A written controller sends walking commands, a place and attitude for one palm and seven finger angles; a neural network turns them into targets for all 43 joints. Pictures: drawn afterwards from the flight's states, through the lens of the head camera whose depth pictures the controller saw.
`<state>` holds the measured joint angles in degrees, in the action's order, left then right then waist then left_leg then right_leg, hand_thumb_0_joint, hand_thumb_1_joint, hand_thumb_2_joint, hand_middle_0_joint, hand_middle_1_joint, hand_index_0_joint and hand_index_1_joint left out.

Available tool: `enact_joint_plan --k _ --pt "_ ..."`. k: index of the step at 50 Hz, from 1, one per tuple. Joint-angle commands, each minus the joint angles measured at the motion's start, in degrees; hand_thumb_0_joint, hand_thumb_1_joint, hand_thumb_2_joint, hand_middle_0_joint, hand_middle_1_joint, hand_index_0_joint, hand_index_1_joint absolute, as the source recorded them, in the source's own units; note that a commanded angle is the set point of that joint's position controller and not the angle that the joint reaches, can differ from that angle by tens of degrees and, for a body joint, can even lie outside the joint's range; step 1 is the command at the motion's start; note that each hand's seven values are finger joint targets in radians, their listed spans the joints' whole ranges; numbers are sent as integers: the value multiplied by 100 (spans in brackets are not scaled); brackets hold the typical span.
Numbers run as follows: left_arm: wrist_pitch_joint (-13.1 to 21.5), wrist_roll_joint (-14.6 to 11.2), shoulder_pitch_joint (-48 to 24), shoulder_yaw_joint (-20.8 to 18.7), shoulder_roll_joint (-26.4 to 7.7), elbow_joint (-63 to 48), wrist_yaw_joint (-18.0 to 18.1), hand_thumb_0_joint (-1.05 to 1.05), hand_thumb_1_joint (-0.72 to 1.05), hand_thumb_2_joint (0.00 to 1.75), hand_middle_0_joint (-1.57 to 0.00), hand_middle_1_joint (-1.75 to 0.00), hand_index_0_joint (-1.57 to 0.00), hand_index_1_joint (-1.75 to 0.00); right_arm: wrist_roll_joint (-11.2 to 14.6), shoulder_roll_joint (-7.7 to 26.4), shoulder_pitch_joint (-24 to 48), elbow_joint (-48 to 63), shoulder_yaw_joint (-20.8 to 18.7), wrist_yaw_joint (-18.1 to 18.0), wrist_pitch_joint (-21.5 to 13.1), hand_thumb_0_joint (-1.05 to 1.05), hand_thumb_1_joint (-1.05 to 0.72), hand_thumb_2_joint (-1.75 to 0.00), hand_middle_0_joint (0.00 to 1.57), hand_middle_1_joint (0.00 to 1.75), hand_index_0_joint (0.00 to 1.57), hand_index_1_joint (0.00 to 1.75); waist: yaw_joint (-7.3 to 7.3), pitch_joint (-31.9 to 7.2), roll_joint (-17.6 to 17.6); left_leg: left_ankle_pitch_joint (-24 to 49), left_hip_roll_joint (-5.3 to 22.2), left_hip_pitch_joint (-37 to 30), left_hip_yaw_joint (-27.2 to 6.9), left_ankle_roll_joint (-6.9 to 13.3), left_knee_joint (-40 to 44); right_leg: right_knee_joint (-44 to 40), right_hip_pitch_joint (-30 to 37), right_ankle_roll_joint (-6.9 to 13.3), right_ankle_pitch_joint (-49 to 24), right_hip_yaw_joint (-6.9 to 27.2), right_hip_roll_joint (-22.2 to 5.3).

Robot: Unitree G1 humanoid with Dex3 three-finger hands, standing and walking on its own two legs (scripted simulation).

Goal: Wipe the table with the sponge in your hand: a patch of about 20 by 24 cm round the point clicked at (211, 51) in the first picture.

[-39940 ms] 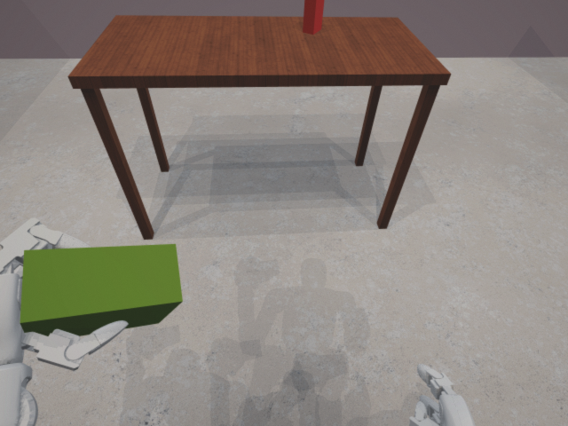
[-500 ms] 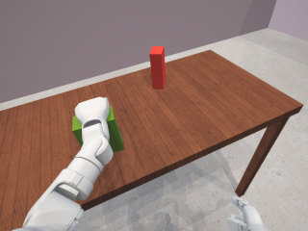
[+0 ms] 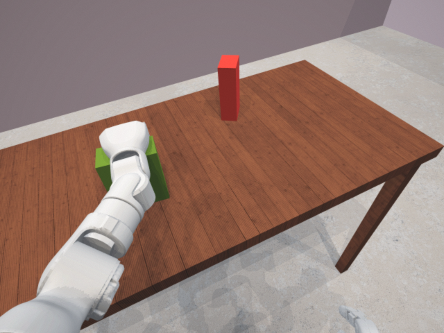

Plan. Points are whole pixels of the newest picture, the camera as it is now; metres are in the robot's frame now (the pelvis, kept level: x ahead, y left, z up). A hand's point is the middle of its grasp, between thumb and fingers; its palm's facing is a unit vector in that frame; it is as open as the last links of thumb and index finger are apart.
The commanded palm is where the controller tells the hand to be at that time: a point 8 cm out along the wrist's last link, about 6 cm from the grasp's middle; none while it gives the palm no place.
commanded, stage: wipe forward along the third lane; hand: left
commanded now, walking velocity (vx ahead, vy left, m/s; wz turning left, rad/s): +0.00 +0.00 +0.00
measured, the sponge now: (137, 182) +0.41 +0.20 +0.04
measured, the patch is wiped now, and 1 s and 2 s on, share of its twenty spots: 1.00 1.00 1.00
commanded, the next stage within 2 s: wipe back along the third lane in 0.30 s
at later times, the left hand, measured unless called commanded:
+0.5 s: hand (129, 146) +0.46 +0.22 +0.10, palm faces -0.05 -0.03 -1.00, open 10.2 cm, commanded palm +0.43 +0.21 +0.14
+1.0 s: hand (132, 159) +0.42 +0.20 +0.10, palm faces +0.03 -0.05 -1.00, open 10.3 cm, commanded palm +0.38 +0.19 +0.14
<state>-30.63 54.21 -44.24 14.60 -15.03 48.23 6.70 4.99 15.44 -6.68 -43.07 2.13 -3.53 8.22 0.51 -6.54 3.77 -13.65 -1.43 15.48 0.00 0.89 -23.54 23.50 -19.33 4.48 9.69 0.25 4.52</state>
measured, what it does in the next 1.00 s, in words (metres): stands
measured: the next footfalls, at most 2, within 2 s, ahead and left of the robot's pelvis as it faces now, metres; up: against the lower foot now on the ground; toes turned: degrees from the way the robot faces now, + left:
none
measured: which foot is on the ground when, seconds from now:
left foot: down 0.00-1.00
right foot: down 0.00-1.00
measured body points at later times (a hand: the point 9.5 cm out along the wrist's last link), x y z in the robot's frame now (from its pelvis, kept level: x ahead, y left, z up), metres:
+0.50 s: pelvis +0.01 +0.02 +0.00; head +0.03 +0.00 +0.45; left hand +0.46 +0.22 +0.16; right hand +0.13 -0.23 -0.13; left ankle -0.02 +0.11 -0.74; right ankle +0.02 -0.07 -0.74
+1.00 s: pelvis +0.02 +0.04 +0.00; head +0.01 +0.01 +0.45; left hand +0.42 +0.20 +0.16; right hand +0.25 -0.18 -0.09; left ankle -0.02 +0.11 -0.74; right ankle +0.02 -0.07 -0.74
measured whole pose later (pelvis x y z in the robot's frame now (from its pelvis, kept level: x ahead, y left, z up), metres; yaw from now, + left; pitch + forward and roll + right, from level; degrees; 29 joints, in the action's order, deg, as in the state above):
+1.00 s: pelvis +0.02 +0.04 +0.00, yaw +1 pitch +5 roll -1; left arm -38.8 53.5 -41.8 22.7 -8.2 42.1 9.0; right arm 5.0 13.6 0.1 -40.7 2.2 -0.1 11.6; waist -2.4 -8.3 3.5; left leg -16.0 -3.5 13.1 -0.4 3.5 -24.1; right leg 23.7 -16.4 2.0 12.3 0.1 2.5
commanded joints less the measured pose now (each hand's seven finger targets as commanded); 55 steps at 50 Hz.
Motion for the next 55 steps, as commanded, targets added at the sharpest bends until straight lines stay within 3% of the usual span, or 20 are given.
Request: enact_joint_plan --k 1,6,11,14,16,19,20,23,24,30,33,36,38,44,47,48,49,50,52,55 --pt "-26 150 -2226 -290 -1098 -239 138 0 10 130 -120 -160 -120 -160 -20 645 829 791 -162 -74 -276 0 -90 -90 20 30 20 30 56 -1187 -870 597 4 371 60 149 254 -306 1286 -221 -926 410 -507" --pt "9 218 -2520 -299 -1103 141 182 0 10 130 -120 -160 -120 -160 -41 654 667 677 -169 -69 -282 0 -90 -90 20 30 20 30 99 -1314 -789 742 17 300 32 137 212 -206 1174 -192 -1065 293 -483" --pt "90 242 -2830 -169 -877 323 216 0 10 130 -120 -160 -120 -160 -60 625 542 632 -204 -57 -304 0 -90 -90 20 30 20 30 178 -1504 -654 851 44 175 12 140 143 -150 1011 -177 -1130 222 -455" --pt "157 254 -3089 -324 -1117 476 263 0 10 130 -120 -160 -120 -160 -79 666 452 575 -197 -72 -301 0 -90 -90 20 30 20 30 243 -1566 -786 905 56 269 -32 136 114 -90 1048 -180 -1260 234 -454" --pt "144 254 -3064 -324 -1083 650 305 0 10 130 -120 -160 -120 -160 -86 662 393 554 -207 -58 -305 0 -90 -90 20 30 20 30 249 -1544 -798 894 57 322 -18 134 98 -84 1007 -192 -1264 207 -458" --pt "145 289 -3273 -498 -1401 823 342 0 10 130 -120 -160 -120 -160 -95 713 314 499 -201 -65 -298 0 -90 -90 20 30 20 30 277 -1568 -829 933 62 432 -33 134 89 -57 1048 -200 -1335 226 -463" --pt "141 294 -3322 -322 -1146 799 340 0 10 130 -120 -160 -120 -160 -101 691 295 507 -214 -53 -302 0 -90 -90 20 30 20 30 320 -1577 -698 992 63 366 -8 136 59 -41 973 -192 -1414 204 -459" --pt "179 254 -2897 -222 -774 628 300 0 10 130 -120 -160 -120 -160 -112 624 311 608 -260 17 -308 0 -90 -90 20 30 20 30 136 -1950 -422 1393 85 146 -18 114 24 22 1110 -120 -1688 140 -422" --pt "191 249 -2663 -189 -712 567 289 0 10 130 -120 -160 -120 -160 -120 627 287 635 -279 41 -291 0 -90 -90 20 30 20 30 99 -2013 -487 1453 105 63 -10 115 6 38 1158 -124 -1720 112 -410" --pt "66 -87 -2004 -162 -387 180 359 0 10 130 -120 -160 -120 -160 -76 618 526 763 -297 109 -243 0 -90 -90 20 30 20 30 -20 -1728 -936 1433 105 131 4 136 73 -31 1292 -154 -1836 82 -408" --pt "-123 -231 -1890 51 -58 -244 340 0 10 130 -120 -160 -120 -160 -24 581 775 835 -289 149 -215 0 -90 -90 20 30 20 30 -69 -1651 -851 1574 116 -10 -24 117 121 -46 1260 -118 -1812 27 -392" --pt "-392 -183 -1637 250 88 -493 308 0 10 130 -120 -160 -120 -160 -10 580 936 847 -278 213 -144 0 -90 -90 20 30 20 30 -126 -1549 -643 1637 126 -224 -38 82 128 -50 1157 -72 -1725 -17 -360" --pt "-519 -204 -1819 452 328 -633 258 0 10 130 -120 -160 -120 -160 9 537 1106 888 -255 228 -116 0 -90 -90 20 30 20 30 -91 -1481 -705 1716 135 -280 -77 72 123 -37 1094 -41 -1689 -53 -347" --pt "-774 -205 -1685 532 333 -932 141 0 10 130 -120 -160 -120 -160 -3 526 1377 951 -211 258 19 0 -90 -90 20 30 20 30 -112 -1401 -947 1730 126 -409 -72 71 112 -12 1209 -34 -1769 -52 -348" --pt "-858 -143 -1397 528 328 -1114 93 0 10 130 -120 -160 -120 -160 -22 500 1488 1020 -176 291 113 0 -90 -90 20 30 20 30 -204 -1495 -861 1921 102 -457 -55 35 87 51 1359 -7 -2031 -50 -363" --pt "-832 -196 -1384 593 475 -1322 63 0 10 130 -120 -160 -120 -160 -19 463 1564 1105 -176 301 130 0 -90 -90 20 30 20 30 -209 -1559 -901 2044 101 -463 -72 48 78 70 1429 3 -2128 -61 -358" --pt "-867 -148 -1274 627 448 -1283 64 0 10 130 -120 -160 -120 -160 -18 481 1603 1088 -170 319 165 0 -90 -90 20 30 20 30 -199 -1396 -894 1967 108 -485 -64 40 71 55 1356 5 -2068 -51 -354" --pt "-885 -135 -1259 758 601 -1364 44 0 10 130 -120 -160 -120 -160 -24 465 1600 1112 -166 341 186 0 -90 -90 20 30 20 30 -195 -1414 -836 1995 101 -513 -67 32 72 71 1342 10 -2073 -80 -351" --pt "-925 -85 -1085 706 501 -1549 24 0 10 130 -120 -160 -120 -160 -34 461 1650 1148 -162 384 237 0 -90 -90 20 30 20 30 -243 -1485 -693 2159 92 -576 -76 15 23 106 1405 45 -2210 -59 -343" --pt "-973 -100 -925 909 705 -1751 -11 0 10 130 -120 -160 -120 -160 -30 451 1763 1215 -155 443 298 0 -90 -90 20 30 20 30 -248 -1388 -700 2189 105 -590 -106 16 4 135 1362 60 -2170 -93 -331"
